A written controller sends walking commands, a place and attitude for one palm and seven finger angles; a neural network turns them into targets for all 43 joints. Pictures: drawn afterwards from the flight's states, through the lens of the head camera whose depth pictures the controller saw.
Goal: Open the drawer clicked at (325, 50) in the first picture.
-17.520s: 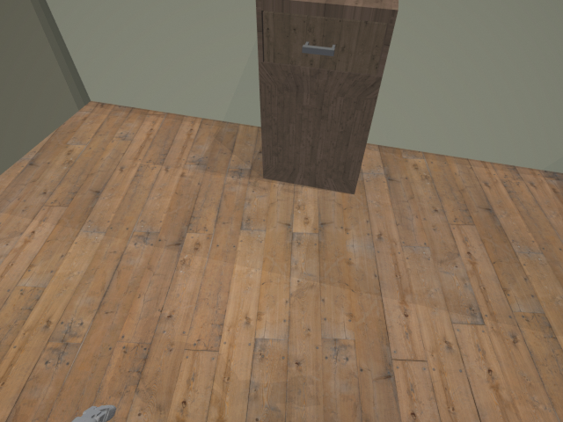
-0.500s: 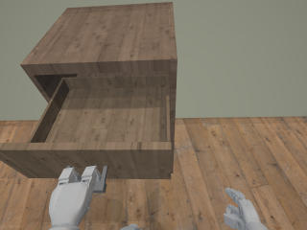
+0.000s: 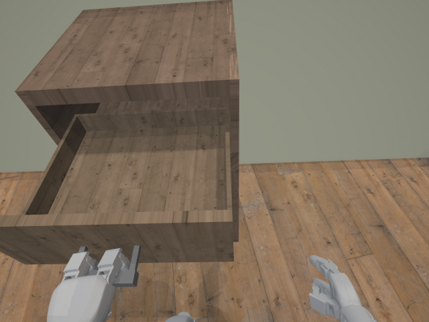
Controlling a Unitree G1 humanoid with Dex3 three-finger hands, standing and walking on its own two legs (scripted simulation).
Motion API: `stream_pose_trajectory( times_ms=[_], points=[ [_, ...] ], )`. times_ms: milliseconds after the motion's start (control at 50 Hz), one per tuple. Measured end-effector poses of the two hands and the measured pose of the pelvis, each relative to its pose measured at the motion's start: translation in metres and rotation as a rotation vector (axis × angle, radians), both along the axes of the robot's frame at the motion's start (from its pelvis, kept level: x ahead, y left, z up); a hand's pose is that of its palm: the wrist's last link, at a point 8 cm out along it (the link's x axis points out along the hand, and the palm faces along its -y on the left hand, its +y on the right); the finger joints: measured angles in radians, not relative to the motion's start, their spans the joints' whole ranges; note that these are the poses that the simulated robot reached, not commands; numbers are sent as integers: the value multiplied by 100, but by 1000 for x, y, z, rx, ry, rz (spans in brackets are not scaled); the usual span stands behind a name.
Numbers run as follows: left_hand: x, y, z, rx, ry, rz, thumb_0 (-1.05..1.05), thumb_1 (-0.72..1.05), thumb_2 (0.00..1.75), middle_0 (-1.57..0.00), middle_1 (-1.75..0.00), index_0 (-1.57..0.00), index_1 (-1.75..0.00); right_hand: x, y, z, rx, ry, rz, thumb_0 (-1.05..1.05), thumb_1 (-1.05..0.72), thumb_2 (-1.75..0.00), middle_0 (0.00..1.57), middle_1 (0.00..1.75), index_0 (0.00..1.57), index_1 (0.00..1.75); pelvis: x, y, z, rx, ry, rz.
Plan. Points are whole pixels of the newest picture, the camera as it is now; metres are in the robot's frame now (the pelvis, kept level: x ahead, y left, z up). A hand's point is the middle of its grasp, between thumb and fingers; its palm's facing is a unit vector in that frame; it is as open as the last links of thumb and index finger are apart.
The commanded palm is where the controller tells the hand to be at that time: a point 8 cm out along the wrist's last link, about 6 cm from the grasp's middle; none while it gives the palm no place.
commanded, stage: pull the drawer open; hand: left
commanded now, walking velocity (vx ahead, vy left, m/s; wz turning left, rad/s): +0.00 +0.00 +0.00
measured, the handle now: (105, 265) +0.21 +0.21 +0.02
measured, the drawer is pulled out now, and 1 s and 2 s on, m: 0.30 0.30 0.30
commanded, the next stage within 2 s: open the thumb to release the handle in 0.02 s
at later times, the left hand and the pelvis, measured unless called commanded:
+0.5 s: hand (102, 303) +0.16 +0.20 +0.01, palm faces +0.01 -0.13 -0.99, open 9.7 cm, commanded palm +0.12 +0.21 +0.06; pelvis -0.01 +0.00 +0.00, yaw +1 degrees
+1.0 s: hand (102, 304) +0.16 +0.20 +0.01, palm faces +0.05 -0.12 -0.99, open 13.8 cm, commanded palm +0.14 +0.21 +0.05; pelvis -0.02 +0.00 +0.00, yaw +2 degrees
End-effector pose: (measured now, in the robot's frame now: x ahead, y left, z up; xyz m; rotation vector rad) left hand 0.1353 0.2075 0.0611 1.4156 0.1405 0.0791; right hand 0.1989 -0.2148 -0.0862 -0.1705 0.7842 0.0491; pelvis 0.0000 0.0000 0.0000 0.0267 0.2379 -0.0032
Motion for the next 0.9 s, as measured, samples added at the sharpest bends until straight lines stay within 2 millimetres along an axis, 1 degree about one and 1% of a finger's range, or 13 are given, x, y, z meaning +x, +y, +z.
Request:
stream_pose_trajectory(
  times_ms=[140,200,280,340,400,580,660,760,900],
  points=[
    [-1,1,0,5,-2,-16,4,71,75,-28,-134,-38,-130,2,1,-6,-4,14,6,1,-91,-90,20,29,19,30,3,1,-3,1,15,0],
    [1,5,-2,40,-23,-23,2,70,76,-31,-134,-38,-131,2,2,-12,-19,30,14,1,-91,-90,20,29,19,30,2,1,-6,-2,22,11],
    [2,4,-2,30,-43,-7,2,65,77,-34,-132,-39,-131,1,5,-18,-17,48,13,1,-91,-90,20,29,19,30,-1,1,-6,-3,18,20],
    [3,3,-1,24,-45,10,1,55,74,-36,-131,-39,-131,0,7,-17,-10,53,8,1,-91,-90,20,29,19,30,-2,1,-4,-2,10,23],
    [3,2,0,24,-45,19,1,41,68,-37,-130,-38,-130,-2,8,-14,-5,50,6,1,-91,-90,20,29,20,30,-4,-1,-2,-2,2,24],
    [-1,1,0,20,-35,26,1,-13,46,-34,-124,-35,-124,-6,3,-2,-13,22,0,1,-91,-90,20,30,20,30,-9,-4,3,-4,-21,26],
    [-2,1,0,22,-37,19,0,-31,38,-33,-122,-34,-122,-7,-2,0,-30,17,-4,1,-91,-90,20,29,20,30,-12,-5,3,-6,-27,27],
    [-2,2,-1,20,-46,15,0,-43,33,-33,-122,-33,-121,-10,-5,1,-42,18,-14,1,-91,-90,20,29,20,30,-14,-5,3,-8,-30,29],
    [-2,1,-2,24,-65,18,0,-48,30,-34,-122,-32,-121,-15,-3,-3,-42,32,-18,1,-91,-90,20,29,19,30,-18,-4,2,-11,-31,33]
  ],
)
